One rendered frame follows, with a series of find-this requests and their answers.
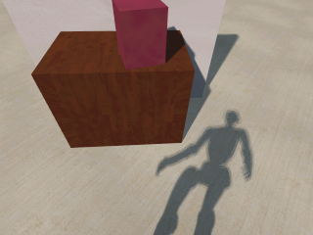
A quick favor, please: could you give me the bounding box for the pedestal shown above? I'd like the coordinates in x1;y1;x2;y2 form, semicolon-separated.
31;30;195;148

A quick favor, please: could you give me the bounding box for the carton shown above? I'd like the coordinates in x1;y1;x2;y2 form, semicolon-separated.
112;0;168;70

